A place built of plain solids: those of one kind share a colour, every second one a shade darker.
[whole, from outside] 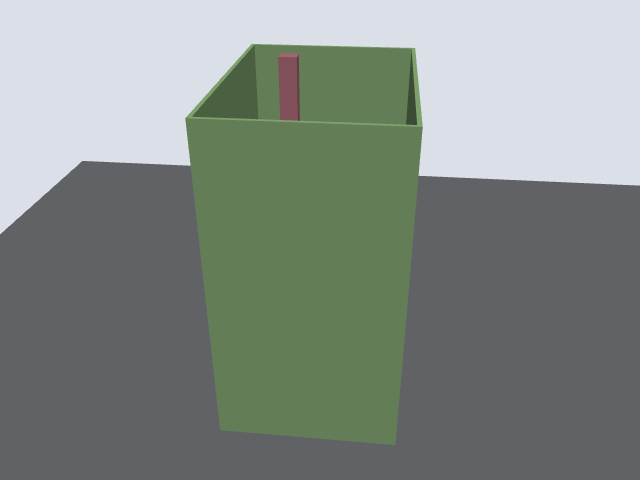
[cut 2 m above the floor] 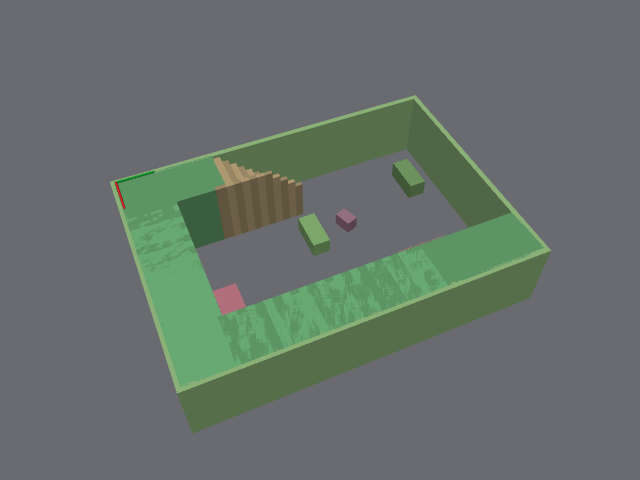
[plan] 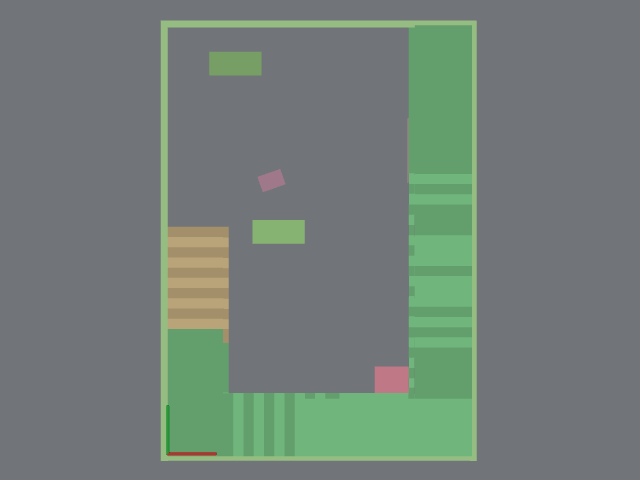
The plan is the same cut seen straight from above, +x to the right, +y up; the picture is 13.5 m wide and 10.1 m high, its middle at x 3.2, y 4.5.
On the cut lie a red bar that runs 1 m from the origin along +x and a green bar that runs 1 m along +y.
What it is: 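A tower's shaft 6.3 x 9.0 m inside, 12.3 m high; a stair 1.16 m broad built against three walls round a hollow well, risers 0.191 m, goings 0.215 m; 11 risers, a landing 2.6 m long and a quarter turn, 11 risers, a landing 3.0 m long and a quarter turn, 23 risers to a gallery at 8.61 m; closed guards 1.04 m over every tread and level; windows over 10.31 m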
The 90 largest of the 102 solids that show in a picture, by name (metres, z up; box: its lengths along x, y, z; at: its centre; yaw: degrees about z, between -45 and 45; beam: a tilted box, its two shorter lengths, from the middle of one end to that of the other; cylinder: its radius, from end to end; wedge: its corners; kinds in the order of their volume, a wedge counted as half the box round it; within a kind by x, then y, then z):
{
 "piece_1": {"box": [1.32, 2.68, 2.15], "at": [0.61, 1.29, 1.03]},
 "piece_2": {"box": [0.12, 1.05, 3.19], "at": [1.22, 1.8, 1.55]},
 "piece_3": {"box": [0.21, 0.12, 3.39], "at": [1.27, 1.22, 1.64]},
 "piece_4": {"box": [0.62, 1.21, 2.35], "at": [1.47, 0.56, 1.12]},
 "piece_5": {"box": [0.21, 0.12, 3.58], "at": [1.48, 1.22, 1.74]},
 "piece_6": {"box": [0.62, 1.21, 2.54], "at": [1.69, 0.56, 1.22]},
 "piece_7": {"box": [0.21, 0.12, 3.77], "at": [1.7, 1.22, 1.83]},
 "piece_8": {"box": [0.62, 1.21, 2.73], "at": [1.9, 0.56, 1.31]},
 "piece_9": {"box": [0.21, 0.12, 3.96], "at": [1.91, 1.22, 1.93]},
 "piece_10": {"box": [0.62, 1.21, 2.92], "at": [2.12, 0.56, 1.41]},
 "piece_11": {"box": [0.21, 0.12, 4.15], "at": [2.13, 1.22, 2.03]},
 "piece_12": {"box": [0.62, 1.21, 3.11], "at": [2.33, 0.56, 1.51]},
 "piece_13": {"box": [0.21, 0.12, 4.34], "at": [2.34, 1.22, 2.12]},
 "piece_14": {"box": [0.62, 1.21, 3.3], "at": [2.55, 0.56, 1.6]},
 "piece_15": {"box": [0.21, 0.12, 4.53], "at": [2.56, 1.22, 2.22]},
 "piece_16": {"box": [0.62, 1.21, 3.49], "at": [2.76, 0.56, 1.7]},
 "piece_17": {"box": [0.21, 0.12, 4.72], "at": [2.77, 1.22, 2.31]},
 "piece_18": {"box": [0.62, 1.21, 3.68], "at": [2.98, 0.56, 1.79]},
 "piece_19": {"box": [0.21, 0.12, 4.92], "at": [2.99, 1.22, 2.41]},
 "piece_20": {"box": [0.62, 1.21, 3.88], "at": [3.19, 0.56, 1.89]},
 "piece_21": {"box": [0.21, 0.12, 5.11], "at": [3.2, 1.22, 2.5]},
 "piece_22": {"box": [0.62, 1.21, 4.07], "at": [3.41, 0.56, 1.98]},
 "piece_23": {"box": [0.3, 0.12, 5.3], "at": [3.46, 1.22, 2.6]},
 "piece_24": {"box": [1.46, 0.12, 5.3], "at": [4.34, 1.22, 2.6]},
 "piece_25": {"box": [3.09, 1.32, 4.26], "at": [4.86, 0.61, 2.08]},
 "piece_26": {"box": [0.12, 0.21, 5.49], "at": [5.13, 1.27, 2.69]},
 "piece_27": {"box": [0.12, 0.21, 5.68], "at": [5.13, 1.48, 2.79]},
 "piece_28": {"box": [0.12, 0.21, 5.87], "at": [5.13, 1.7, 2.89]},
 "piece_29": {"box": [0.12, 0.21, 6.06], "at": [5.13, 1.91, 2.98]},
 "piece_30": {"box": [0.12, 0.21, 6.26], "at": [5.13, 2.13, 3.08]},
 "piece_31": {"box": [0.12, 0.21, 6.45], "at": [5.13, 2.34, 3.17]},
 "piece_32": {"box": [0.12, 0.21, 6.64], "at": [5.13, 2.56, 3.27]},
 "piece_33": {"box": [0.12, 0.21, 6.83], "at": [5.13, 2.77, 3.36]},
 "piece_34": {"box": [0.12, 0.21, 7.02], "at": [5.13, 2.99, 3.46]},
 "piece_35": {"box": [0.12, 0.21, 7.21], "at": [5.13, 3.2, 3.56]},
 "piece_36": {"box": [0.12, 0.21, 7.4], "at": [5.13, 3.42, 3.65]},
 "piece_37": {"box": [0.12, 0.21, 7.59], "at": [5.13, 3.63, 3.75]},
 "piece_38": {"box": [0.12, 0.21, 7.79], "at": [5.13, 3.85, 3.84]},
 "piece_39": {"box": [0.12, 0.21, 7.98], "at": [5.13, 4.06, 3.94]},
 "piece_40": {"box": [0.12, 0.21, 8.17], "at": [5.13, 4.28, 4.03]},
 "piece_41": {"box": [0.12, 0.21, 8.36], "at": [5.13, 4.49, 4.13]},
 "piece_42": {"box": [0.12, 0.21, 8.55], "at": [5.13, 4.71, 4.23]},
 "piece_43": {"box": [0.12, 0.21, 8.74], "at": [5.13, 4.92, 4.32]},
 "piece_44": {"box": [0.12, 0.21, 8.93], "at": [5.13, 5.14, 4.42]},
 "piece_45": {"box": [0.12, 0.21, 9.12], "at": [5.13, 5.35, 4.51]},
 "piece_46": {"box": [0.12, 0.21, 9.32], "at": [5.13, 5.57, 4.61]},
 "piece_47": {"box": [0.12, 0.21, 9.51], "at": [5.13, 5.78, 4.7]},
 "piece_48": {"box": [0.12, 0.3, 9.7], "at": [5.13, 6.04, 4.8]},
 "piece_49": {"box": [0.12, 2.78, 9.7], "at": [5.13, 7.58, 4.8]},
 "piece_50": {"box": [1.21, 0.62, 4.45], "at": [5.79, 1.47, 2.17]},
 "piece_51": {"box": [1.21, 0.62, 4.64], "at": [5.79, 1.69, 2.27]},
 "piece_52": {"box": [1.21, 0.62, 4.83], "at": [5.79, 1.9, 2.37]},
 "piece_53": {"box": [1.21, 0.62, 5.02], "at": [5.79, 2.12, 2.46]},
 "piece_54": {"box": [1.21, 0.62, 5.22], "at": [5.79, 2.33, 2.56]},
 "piece_55": {"box": [1.21, 0.62, 5.41], "at": [5.79, 2.55, 2.65]},
 "piece_56": {"box": [1.21, 0.62, 5.6], "at": [5.79, 2.76, 2.75]},
 "piece_57": {"box": [1.21, 0.62, 5.79], "at": [5.79, 2.98, 2.84]},
 "piece_58": {"box": [1.21, 0.62, 5.98], "at": [5.79, 3.19, 2.94]},
 "piece_59": {"box": [1.21, 0.62, 6.17], "at": [5.79, 3.41, 3.04]},
 "piece_60": {"box": [1.21, 0.62, 6.36], "at": [5.79, 3.62, 3.13]},
 "piece_61": {"box": [1.21, 0.62, 6.55], "at": [5.79, 3.84, 3.23]},
 "piece_62": {"box": [1.21, 0.62, 6.75], "at": [5.79, 4.05, 3.32]},
 "piece_63": {"box": [1.21, 0.62, 6.94], "at": [5.79, 4.27, 3.42]},
 "piece_64": {"box": [1.21, 0.62, 7.13], "at": [5.79, 4.48, 3.51]},
 "piece_65": {"box": [1.21, 0.62, 7.32], "at": [5.79, 4.7, 3.61]},
 "piece_66": {"box": [1.21, 0.62, 7.51], "at": [5.79, 4.91, 3.71]},
 "piece_67": {"box": [1.21, 0.62, 7.7], "at": [5.79, 5.13, 3.8]},
 "piece_68": {"box": [1.21, 0.62, 7.89], "at": [5.79, 5.34, 3.9]},
 "piece_69": {"box": [1.21, 0.62, 8.08], "at": [5.79, 5.56, 3.99]},
 "piece_70": {"box": [1.21, 0.62, 8.28], "at": [5.79, 5.77, 4.09]},
 "piece_71": {"box": [1.21, 0.62, 8.47], "at": [5.79, 5.99, 4.18]},
 "piece_72": {"box": [1.21, 3.13, 8.66], "at": [5.79, 7.46, 4.28]},
 "wall_1": {"box": [0.15, 9.27, 12.4], "at": [-0.07, 4.49, 6.15]},
 "wall_2": {"box": [6.65, 0.15, 12.4], "at": [3.17, -0.07, 6.15]},
 "wall_3": {"box": [6.65, 0.15, 12.4], "at": [3.17, 9.04, 6.15]},
 "wall_4": {"box": [0.15, 9.27, 12.4], "at": [6.42, 4.49, 6.15]},
 "twa_1": {"box": [1.21, 0.62, 1.96], "at": [0.56, 2.53, 0.93]},
 "twa_2": {"box": [1.21, 0.62, 1.77], "at": [0.56, 2.75, 0.84]},
 "twa_3": {"box": [1.21, 0.62, 1.58], "at": [0.56, 2.96, 0.74]},
 "twa_4": {"box": [1.21, 0.62, 1.39], "at": [0.56, 3.18, 0.64]},
 "twa_5": {"box": [1.21, 0.62, 1.2], "at": [0.56, 3.39, 0.55]},
 "twa_6": {"box": [1.21, 0.62, 1.01], "at": [0.56, 3.61, 0.45]},
 "twa_7": {"box": [1.21, 0.62, 0.82], "at": [0.56, 3.82, 0.36]},
 "twa_8": {"box": [1.21, 0.62, 0.62], "at": [0.56, 4.04, 0.26]},
 "twa_9": {"box": [1.21, 0.62, 0.43], "at": [0.56, 4.25, 0.17]},
 "twa_10": {"box": [1.21, 0.62, 0.24], "at": [0.56, 4.47, 0.07]},
 "twa_11": {"box": [0.12, 0.3, 3.19], "at": [1.22, 2.48, 1.55]},
 "weights_1": {"box": [0.72, 0.56, 12.39], "at": [4.71, 1.56, 6.14]},
 "chest_1": {"box": [1.1, 0.5, 0.55], "at": [1.42, 8.21, 0.23]},
 "chest_2": {"box": [1.1, 0.5, 0.52], "at": [2.33, 4.67, 0.21]}
}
